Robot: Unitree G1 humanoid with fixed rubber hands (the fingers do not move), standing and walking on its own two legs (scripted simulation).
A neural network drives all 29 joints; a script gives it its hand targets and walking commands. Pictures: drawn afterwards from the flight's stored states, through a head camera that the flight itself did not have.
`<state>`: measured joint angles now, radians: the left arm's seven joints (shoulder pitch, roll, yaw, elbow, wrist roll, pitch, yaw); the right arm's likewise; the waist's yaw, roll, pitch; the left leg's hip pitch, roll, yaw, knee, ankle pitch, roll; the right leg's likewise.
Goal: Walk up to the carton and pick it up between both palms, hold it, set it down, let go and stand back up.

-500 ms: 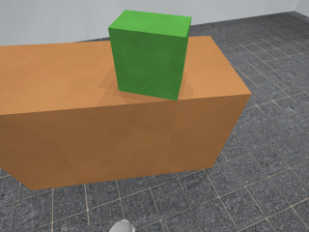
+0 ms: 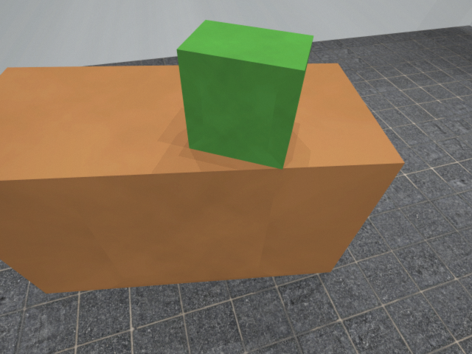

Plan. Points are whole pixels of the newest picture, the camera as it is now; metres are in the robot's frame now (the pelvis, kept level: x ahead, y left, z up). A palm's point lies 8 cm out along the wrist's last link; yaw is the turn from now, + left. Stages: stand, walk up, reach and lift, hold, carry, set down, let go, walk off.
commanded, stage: walk up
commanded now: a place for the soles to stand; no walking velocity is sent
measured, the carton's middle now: (245, 97) +0.67 -0.02 +0.08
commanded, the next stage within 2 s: none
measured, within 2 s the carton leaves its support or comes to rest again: neither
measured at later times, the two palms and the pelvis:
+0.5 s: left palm out of the picture +0.06 +0.32 -0.10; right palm out of the picture +0.07 -0.30 -0.10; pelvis -0.01 +0.01 +0.00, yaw +2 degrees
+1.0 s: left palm out of the picture +0.06 +0.33 -0.10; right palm out of the picture +0.09 -0.28 -0.09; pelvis -0.01 +0.03 +0.00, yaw +2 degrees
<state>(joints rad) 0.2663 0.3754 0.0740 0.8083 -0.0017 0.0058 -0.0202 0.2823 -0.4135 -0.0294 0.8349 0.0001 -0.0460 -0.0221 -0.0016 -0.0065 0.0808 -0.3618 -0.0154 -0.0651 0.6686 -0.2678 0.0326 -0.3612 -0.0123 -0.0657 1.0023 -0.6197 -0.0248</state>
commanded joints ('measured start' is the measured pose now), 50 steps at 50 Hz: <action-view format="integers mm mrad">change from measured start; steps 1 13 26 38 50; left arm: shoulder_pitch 23 8 -14 -72 -91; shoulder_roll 167 260 192 181 178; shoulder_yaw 56 80 49 41 37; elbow -46 -43 -15 -26 -41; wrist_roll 2 27 17 8 2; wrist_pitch -19 -73 -57 -47 -42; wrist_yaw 22 50 41 28 34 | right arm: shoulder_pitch -58 -31 -165 -112 -107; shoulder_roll -226 -175 -175 -214 -218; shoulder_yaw -54 -59 -41 -53 -50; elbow -59 -29 -41 -24 -33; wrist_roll -44 -19 -22 -29 -20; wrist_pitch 20 47 14 7 6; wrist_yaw -10 21 10 19 15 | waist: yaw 9 36 52 28 25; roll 219 -177 147 110 90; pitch -3 -78 -70 -75 -121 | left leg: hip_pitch -110 -189 -28 19 61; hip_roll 126 12 114 165 161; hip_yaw -273 -9 -274 -421 -399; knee -244 213 -145 -269 -224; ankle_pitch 31 -214 191 -17 205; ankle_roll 188 -1 95 140 153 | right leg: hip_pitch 67 306 178 83 108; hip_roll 28 -284 -44 -2 2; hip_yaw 30 232 122 97 86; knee -215 -504 -487 -390 -341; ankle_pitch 117 811 305 143 197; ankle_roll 1 -160 -22 -15 -6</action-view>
